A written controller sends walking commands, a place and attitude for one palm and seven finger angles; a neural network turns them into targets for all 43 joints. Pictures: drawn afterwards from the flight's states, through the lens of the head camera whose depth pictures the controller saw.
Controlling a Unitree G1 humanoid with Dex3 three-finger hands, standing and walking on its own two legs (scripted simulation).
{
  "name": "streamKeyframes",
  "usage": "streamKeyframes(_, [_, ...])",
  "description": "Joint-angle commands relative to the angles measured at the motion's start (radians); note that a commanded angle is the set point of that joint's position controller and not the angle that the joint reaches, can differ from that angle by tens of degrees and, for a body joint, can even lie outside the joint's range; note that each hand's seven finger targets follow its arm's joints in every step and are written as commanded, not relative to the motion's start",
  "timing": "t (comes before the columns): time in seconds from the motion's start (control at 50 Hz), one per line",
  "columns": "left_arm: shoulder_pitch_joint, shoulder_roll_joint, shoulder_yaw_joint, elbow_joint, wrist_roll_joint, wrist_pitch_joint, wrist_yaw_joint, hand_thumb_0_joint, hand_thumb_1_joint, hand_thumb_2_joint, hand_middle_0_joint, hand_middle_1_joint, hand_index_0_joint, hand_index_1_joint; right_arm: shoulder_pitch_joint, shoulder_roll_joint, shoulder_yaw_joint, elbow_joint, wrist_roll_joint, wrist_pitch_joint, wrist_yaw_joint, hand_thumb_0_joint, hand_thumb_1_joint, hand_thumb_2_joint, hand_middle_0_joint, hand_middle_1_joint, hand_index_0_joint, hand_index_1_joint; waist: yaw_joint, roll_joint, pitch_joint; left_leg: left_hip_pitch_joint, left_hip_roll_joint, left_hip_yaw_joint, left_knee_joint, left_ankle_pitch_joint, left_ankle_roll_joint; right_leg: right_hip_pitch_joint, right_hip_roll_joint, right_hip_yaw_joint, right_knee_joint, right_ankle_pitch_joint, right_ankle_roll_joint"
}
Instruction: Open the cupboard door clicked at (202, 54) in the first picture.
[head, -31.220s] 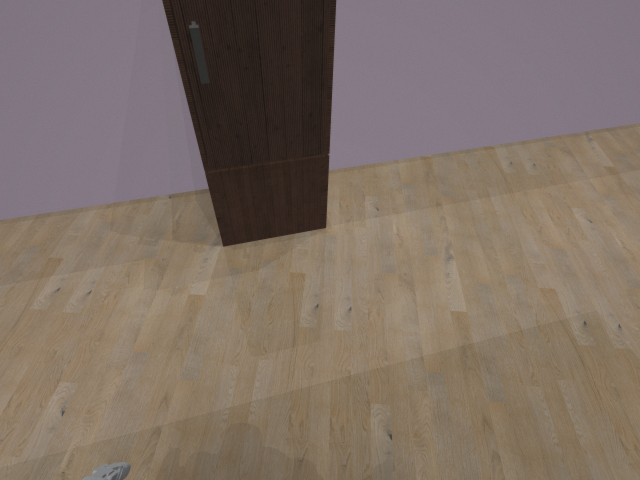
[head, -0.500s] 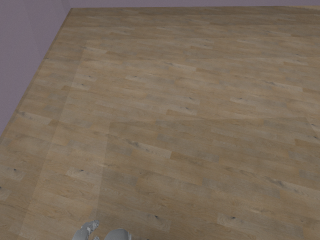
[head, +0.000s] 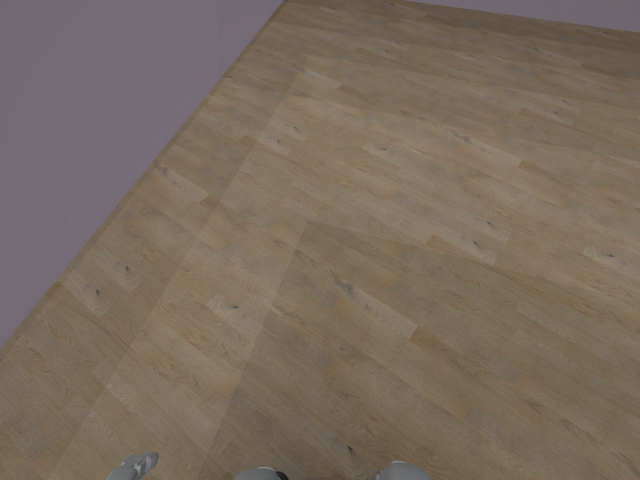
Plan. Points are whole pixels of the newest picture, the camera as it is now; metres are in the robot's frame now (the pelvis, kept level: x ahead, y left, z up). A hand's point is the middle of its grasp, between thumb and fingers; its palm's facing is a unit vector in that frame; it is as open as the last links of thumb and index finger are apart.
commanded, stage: turn to face it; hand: left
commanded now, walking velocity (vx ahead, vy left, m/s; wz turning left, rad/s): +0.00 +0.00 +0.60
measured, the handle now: out of the picture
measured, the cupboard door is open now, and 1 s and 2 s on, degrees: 45 45 45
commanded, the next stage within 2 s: none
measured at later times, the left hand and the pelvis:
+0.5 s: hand out of the picture -0.04 +0.16 -0.18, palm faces +0.39 -0.89 -0.23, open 7.3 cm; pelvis +0.00 -0.05 -0.01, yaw +21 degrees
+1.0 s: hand out of the picture -0.02 +0.12 -0.14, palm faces +0.57 -0.76 -0.29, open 7.4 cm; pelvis +0.02 -0.10 +0.00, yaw +37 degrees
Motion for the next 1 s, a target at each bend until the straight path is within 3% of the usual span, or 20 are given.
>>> streamKeyframes(0.0, [0.065,0.058,0.011,-0.07,-0.004,-0.024,0.004,0.0,0.9,0.9,-0.2,-0.3,-0.2,-0.3,-0.021,-0.225,-0.073,-0.071,0.004,0.006,-0.008,0.0,-0.9,-0.9,0.2,0.3,0.2,0.3,0.003,0.17,-0.164,0.068,0.181,-0.237,-0.115,0.205,0.138,0.164,0.054,-0.061,-0.275,0.057,-0.009])
streamKeyframes(0.02, [0.127,0.074,0.018,-0.055,-0.005,-0.031,0.006,0.0,0.9,0.9,-0.2,-0.3,-0.2,-0.3,-0.054,-0.214,-0.074,-0.083,0.011,0.01,-0.007,0.0,-0.9,-0.9,0.2,0.3,0.2,0.3,0.036,0.126,-0.167,-0.013,0.148,-0.226,-0.067,0.123,0.108,0.278,0.053,-0.065,-0.422,0.161,-0.012])
streamKeyframes(0.04, [0.172,0.132,0.031,-0.05,0.007,-0.041,0.013,0.0,0.9,0.9,-0.2,-0.3,-0.2,-0.3,-0.066,-0.168,-0.07,-0.098,0.021,0.014,-0.002,0.0,-0.9,-0.9,0.2,0.3,0.2,0.3,0.06,-0.038,-0.163,-0.137,0.054,-0.151,0.052,-0.059,0.045,0.388,-0.066,0.044,-0.602,0.152,-0.04])
streamKeyframes(0.06, [0.184,0.254,0.051,-0.056,0.023,-0.048,0.022,0.0,0.9,0.9,-0.2,-0.3,-0.2,-0.3,-0.075,-0.087,-0.058,-0.13,0.024,0.015,0.006,0.0,-0.9,-0.9,0.2,0.3,0.2,0.3,0.078,-0.382,-0.138,-0.3,-0.096,0.021,0.333,-0.36,-0.043,0.414,-0.366,0.375,-0.726,0.164,-0.15])
streamKeyframes(0.08, [0.157,0.252,0.04,-0.07,0.013,-0.044,0.028,0.0,0.9,0.9,-0.2,-0.3,-0.2,-0.3,-0.105,-0.135,-0.063,-0.133,0.016,0.017,0.01,0.0,-0.9,-0.9,0.2,0.3,0.2,0.3,0.074,-0.341,-0.111,-0.269,-0.034,-0.034,0.564,-0.435,-0.026,0.271,-0.452,0.391,-0.717,0.252,-0.221])
streamKeyframes(0.14, [0.012,0.133,0.01,-0.102,0.006,-0.048,0.026,0.0,0.9,0.9,-0.2,-0.3,-0.2,-0.3,-0.049,-0.11,-0.061,-0.071,0.008,0.037,0.024,0.0,-0.9,-0.9,0.2,0.3,0.2,0.3,-0.023,-0.25,-0.056,-0.253,0.019,-0.019,0.743,-0.239,-0.046,0.204,-0.274,0.124,-0.639,0.366,-0.186])
streamKeyframes(0.18, [0.04,0.108,0.007,-0.099,0.008,-0.056,0.027,0.0,0.9,0.9,-0.2,-0.3,-0.2,-0.3,-0.054,-0.082,-0.051,-0.067,0.013,0.037,0.03,0.0,-0.9,-0.9,0.2,0.3,0.2,0.3,-0.017,-0.242,-0.071,-0.238,0.017,0.025,0.654,-0.218,-0.06,0.277,-0.24,0.004,-0.594,0.593,-0.171])
streamKeyframes(0.32, [0.178,0.162,0.028,-0.05,0.015,-0.059,0.027,0.0,0.9,0.9,-0.2,-0.3,-0.2,-0.3,-0.144,-0.052,-0.027,-0.091,0.022,0.026,0.031,0.0,-0.9,-0.9,0.2,0.3,0.2,0.3,0.054,-0.206,-0.123,-0.129,-0.001,0.122,0.282,-0.254,-0.054,0.443,-0.301,-0.06,-0.503,0.842,-0.198])
streamKeyframes(0.42, [0.124,0.172,0.041,-0.05,0.009,-0.053,0.018,0.0,0.9,0.9,-0.2,-0.3,-0.2,-0.3,-0.058,-0.088,-0.034,-0.082,0.02,0.015,0.024,0.0,-0.9,-0.9,0.2,0.3,0.2,0.3,-0.006,-0.181,-0.147,0.107,-0.008,0.136,0.015,-0.094,-0.019,0.322,-0.31,-0.13,-0.389,0.71,-0.146])
streamKeyframes(0.44, [0.104,0.16,0.039,-0.062,0.002,-0.048,0.014,0.0,0.9,0.9,-0.2,-0.3,-0.2,-0.3,0.006,-0.126,-0.045,-0.065,0.016,0.01,0.023,0.0,-0.9,-0.9,0.2,0.3,0.2,0.3,-0.046,-0.085,-0.176,0.251,0.025,0.089,-0.089,0.038,0.004,0.218,-0.282,-0.177,-0.27,0.594,-0.1])
streamKeyframes(0.46, [0.095,0.099,0.028,-0.09,-0.003,-0.042,0.007,0.0,0.9,0.9,-0.2,-0.3,-0.2,-0.3,0.067,-0.233,-0.073,-0.059,0.008,0.001,0.018,0.0,-0.9,-0.9,0.2,0.3,0.2,0.3,-0.077,0.202,-0.215,0.411,0.271,-0.244,-0.149,0.28,0.108,-0.033,-0.142,-0.212,-0.039,0.114,-0.024])
streamKeyframes(0.48, [0.02,0.068,0.009,-0.132,0.0,-0.031,0.009,0.0,0.9,0.9,-0.2,-0.3,-0.2,-0.3,0.132,-0.3,-0.087,-0.043,0.009,0.008,0.007,0.0,-0.9,-0.9,0.2,0.3,0.2,0.3,-0.113,0.3,-0.201,0.403,0.416,-0.416,-0.169,0.59,0.239,-0.176,-0.064,-0.126,0.134,-0.223,0.001])
streamKeyframes(0.5, [-0.011,0.099,0.013,-0.144,0.005,-0.021,0.012,0.0,0.9,0.9,-0.2,-0.3,-0.2,-0.3,0.132,-0.293,-0.08,-0.034,0.006,0.012,0.002,0.0,-0.9,-0.9,0.2,0.3,0.2,0.3,-0.101,0.167,-0.18,0.337,0.425,-0.353,-0.166,0.466,0.272,-0.167,-0.078,-0.033,0.212,-0.176,-0.016])
streamKeyframes(0.58, [0.039,0.094,0.025,-0.075,0.012,-0.007,-0.003,0.0,0.9,0.9,-0.2,-0.3,-0.2,-0.3,-0.046,-0.209,-0.055,-0.084,0.009,-0.005,-0.013,0.0,-0.9,-0.9,0.2,0.3,0.2,0.3,-0.012,0.161,-0.108,0.153,0.217,-0.207,-0.222,0.146,0.15,-0.123,-0.054,-0.001,0.222,0.069,-0.004])
streamKeyframes(0.74, [0.011,0.068,0.014,-0.099,0.002,-0.014,0.002,0.0,0.9,0.9,-0.2,-0.3,-0.2,-0.3,-0.012,-0.213,-0.068,-0.072,0.002,0.002,-0.005,0.0,-0.9,-0.9,0.2,0.3,0.2,0.3,-0.021,0.154,-0.118,0.117,0.185,-0.271,-0.196,0.075,0.167,0.027,0.016,-0.033,-0.127,0.028,-0.007])
streamKeyframes(0.8, [0.102,0.073,0.018,-0.08,-0.002,-0.026,0.005,0.0,0.9,0.9,-0.2,-0.3,-0.2,-0.3,-0.053,-0.211,-0.075,-0.086,0.008,0.009,-0.005,0.0,-0.9,-0.9,0.2,0.3,0.2,0.3,0.023,0.144,-0.146,0.018,0.144,-0.283,-0.116,0.095,0.132,0.236,0.055,-0.056,-0.371,0.138,-0.02])
streamKeyframes(0.82, [0.148,0.103,0.027,-0.071,-0.001,-0.035,0.009,0.0,0.9,0.9,-0.2,-0.3,-0.2,-0.3,-0.065,-0.185,-0.073,-0.095,0.016,0.01,-0.003,0.0,-0.9,-0.9,0.2,0.3,0.2,0.3,0.049,0.078,-0.16,-0.075,0.094,-0.257,-0.046,0.021,0.091,0.365,0.018,-0.024,-0.52,0.201,-0.028])
streamKeyframes(0.86, [0.166,0.256,0.051,-0.084,0.018,-0.045,0.026,0.0,0.9,0.9,-0.2,-0.3,-0.2,-0.3,-0.073,-0.101,-0.062,-0.132,0.023,0.01,0.006,0.0,-0.9,-0.9,0.2,0.3,0.2,0.3,0.076,-0.362,-0.147,-0.279,-0.09,-0.017,0.445,-0.412,-0.027,0.384,-0.441,0.404,-0.73,0.207,-0.205])
streamKeyframes(0.92, [0.02,0.126,0.016,-0.111,0.005,-0.049,0.031,0.0,0.9,0.9,-0.2,-0.3,-0.2,-0.3,-0.035,-0.115,-0.067,-0.066,0.009,0.03,0.017,0.0,-0.9,-0.9,0.2,0.3,0.2,0.3,-0.014,-0.232,-0.068,-0.261,0.007,-0.039,0.713,-0.257,-0.038,0.261,-0.298,0.159,-0.646,0.39,-0.208])
streamKeyframes(0.98, [0.052,0.105,0.01,-0.103,0.007,-0.056,0.029,0.0,0.9,0.9,-0.2,-0.3,-0.2,-0.3,-0.045,-0.075,-0.049,-0.058,0.015,0.034,0.027,0.0,-0.9,-0.9,0.2,0.3,0.2,0.3,-0.006,-0.206,-0.089,-0.236,0.01,0.028,0.598,-0.225,-0.062,0.355,-0.244,-0.016,-0.577,0.679,-0.186])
